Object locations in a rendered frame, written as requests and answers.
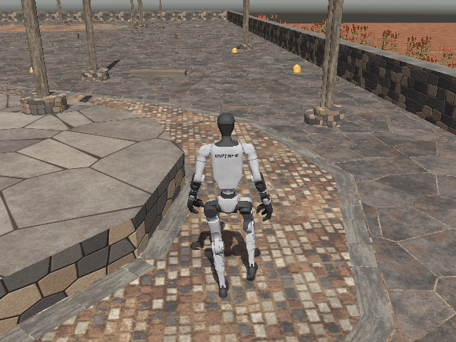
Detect left robot forearm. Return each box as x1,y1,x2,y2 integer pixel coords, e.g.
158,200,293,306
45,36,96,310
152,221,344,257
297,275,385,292
188,173,201,201

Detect right robot upper arm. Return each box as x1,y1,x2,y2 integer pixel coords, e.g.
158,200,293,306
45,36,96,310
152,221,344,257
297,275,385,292
242,143,262,183

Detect left robot upper arm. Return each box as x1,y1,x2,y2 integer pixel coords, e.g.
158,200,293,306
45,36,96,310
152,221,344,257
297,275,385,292
193,144,212,183

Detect robot left hand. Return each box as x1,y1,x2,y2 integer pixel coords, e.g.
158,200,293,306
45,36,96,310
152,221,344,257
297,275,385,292
187,198,204,214

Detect right robot forearm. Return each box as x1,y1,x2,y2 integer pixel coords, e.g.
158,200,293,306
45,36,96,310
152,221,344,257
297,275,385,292
255,172,271,205

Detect right robot thigh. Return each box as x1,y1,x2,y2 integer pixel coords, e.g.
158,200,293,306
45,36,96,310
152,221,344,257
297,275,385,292
237,197,254,232

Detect robot right shin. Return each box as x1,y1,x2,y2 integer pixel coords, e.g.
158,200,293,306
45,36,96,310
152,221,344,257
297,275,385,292
245,220,256,267

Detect robot right hand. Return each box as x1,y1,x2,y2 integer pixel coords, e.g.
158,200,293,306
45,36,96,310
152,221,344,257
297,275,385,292
256,203,273,222

